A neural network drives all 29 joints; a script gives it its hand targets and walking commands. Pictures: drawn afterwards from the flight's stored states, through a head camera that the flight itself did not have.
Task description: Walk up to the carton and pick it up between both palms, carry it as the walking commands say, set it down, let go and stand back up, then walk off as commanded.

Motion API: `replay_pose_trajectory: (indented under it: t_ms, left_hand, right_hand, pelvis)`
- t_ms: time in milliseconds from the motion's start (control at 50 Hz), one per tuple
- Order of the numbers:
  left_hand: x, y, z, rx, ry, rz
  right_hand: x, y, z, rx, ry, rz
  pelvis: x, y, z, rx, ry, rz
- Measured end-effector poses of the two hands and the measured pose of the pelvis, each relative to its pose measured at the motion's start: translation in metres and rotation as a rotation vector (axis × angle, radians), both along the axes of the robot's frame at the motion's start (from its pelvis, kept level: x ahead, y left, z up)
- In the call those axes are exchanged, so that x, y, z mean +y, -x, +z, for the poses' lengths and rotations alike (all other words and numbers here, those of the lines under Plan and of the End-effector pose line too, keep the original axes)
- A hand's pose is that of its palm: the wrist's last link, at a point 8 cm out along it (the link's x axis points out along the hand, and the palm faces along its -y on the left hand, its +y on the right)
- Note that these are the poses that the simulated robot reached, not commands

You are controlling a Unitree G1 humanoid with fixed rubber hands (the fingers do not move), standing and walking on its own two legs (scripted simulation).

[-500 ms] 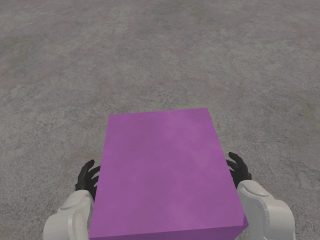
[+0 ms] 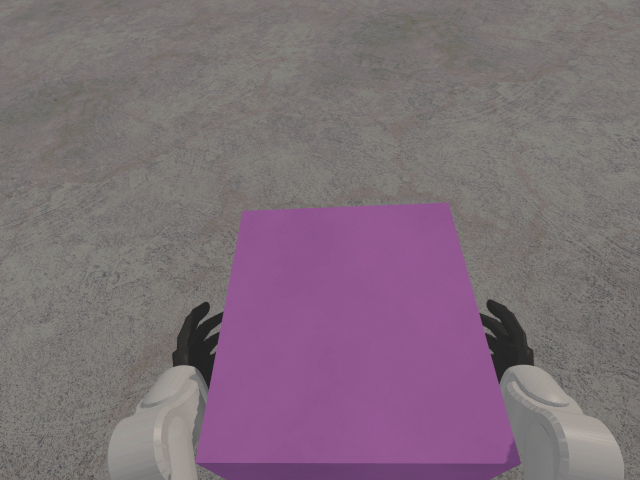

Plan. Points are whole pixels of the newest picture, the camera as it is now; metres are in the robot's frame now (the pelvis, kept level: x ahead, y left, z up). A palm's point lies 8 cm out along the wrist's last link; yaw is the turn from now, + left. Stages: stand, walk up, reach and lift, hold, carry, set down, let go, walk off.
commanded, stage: carry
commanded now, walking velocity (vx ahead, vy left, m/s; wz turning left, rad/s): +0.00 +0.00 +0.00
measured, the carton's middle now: (348, 357) +0.26 -0.02 +0.01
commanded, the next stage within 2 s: none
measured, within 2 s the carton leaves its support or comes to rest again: neither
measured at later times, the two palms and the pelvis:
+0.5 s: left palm (261, 183) +0.50 +0.07 +0.10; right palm (507, 191) +0.43 -0.26 +0.10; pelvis +0.24 -0.06 +0.02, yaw -5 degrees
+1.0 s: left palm (322, 97) +0.69 -0.03 +0.12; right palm (533, 127) +0.54 -0.34 +0.11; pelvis +0.41 -0.09 +0.03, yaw -23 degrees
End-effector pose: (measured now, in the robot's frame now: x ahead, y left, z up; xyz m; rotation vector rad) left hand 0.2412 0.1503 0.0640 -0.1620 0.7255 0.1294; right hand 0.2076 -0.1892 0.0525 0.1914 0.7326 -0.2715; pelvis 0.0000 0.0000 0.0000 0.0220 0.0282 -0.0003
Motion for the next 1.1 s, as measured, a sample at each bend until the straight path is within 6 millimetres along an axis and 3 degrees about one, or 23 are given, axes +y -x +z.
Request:
replay_pose_trajectory:
  t_ms: [160, 280, 400, 500, 580, 700, 780, 940, 1020, 1100]
  left_hand:
    - [0.008, -0.055, 0.025, -0.007, 0.017, 0.138]
    - [0.006, -0.115, 0.036, -0.048, 0.006, 0.112]
    - [-0.030, -0.199, 0.058, -0.090, -0.060, -0.062]
    - [-0.077, -0.260, 0.039, -0.068, 0.018, -0.126]
    - [-0.092, -0.286, 0.025, 0.001, 0.021, -0.141]
    - [-0.089, -0.336, 0.017, 0.030, 0.035, -0.138]
    - [-0.101, -0.374, 0.022, 0.022, 0.037, -0.188]
    - [-0.157, -0.440, 0.054, -0.077, 0.029, -0.331]
    - [-0.189, -0.456, 0.049, -0.067, 0.036, -0.374]
    - [-0.204, -0.468, 0.042, -0.024, -0.003, -0.415]
  right_hand:
    - [0.007, -0.102, 0.032, -0.011, -0.031, 0.107]
    - [0.005, -0.165, 0.054, -0.053, 0.022, 0.125]
    - [-0.028, -0.193, 0.054, -0.088, 0.010, -0.010]
    - [-0.070, -0.220, 0.046, -0.065, 0.069, -0.088]
    - [-0.085, -0.245, 0.044, 0.001, 0.053, -0.120]
    - [-0.081, -0.290, 0.036, 0.021, 0.013, -0.166]
    - [-0.088, -0.314, 0.043, 0.016, 0.032, -0.202]
    - [-0.129, -0.333, 0.063, -0.078, 0.044, -0.327]
    - [-0.154, -0.334, 0.058, -0.069, 0.046, -0.372]
    - [-0.165, -0.339, 0.050, -0.023, 0.017, -0.407]
  pelvis:
    - [-0.026, -0.077, 0.029, 0.050, 0.007, 0.027]
    - [-0.031, -0.144, 0.034, 0.060, 0.015, -0.031]
    - [-0.038, -0.200, 0.031, 0.043, 0.056, -0.110]
    - [-0.057, -0.243, 0.018, 0.011, 0.046, -0.094]
    - [-0.063, -0.275, 0.023, 0.006, 0.039, -0.130]
    - [-0.061, -0.321, 0.024, 0.025, 0.036, -0.236]
    - [-0.061, -0.351, 0.031, 0.043, 0.038, -0.313]
    - [-0.079, -0.394, 0.036, 0.064, 0.049, -0.400]
    - [-0.094, -0.414, 0.031, 0.040, 0.042, -0.410]
    - [-0.101, -0.433, 0.032, 0.028, 0.023, -0.448]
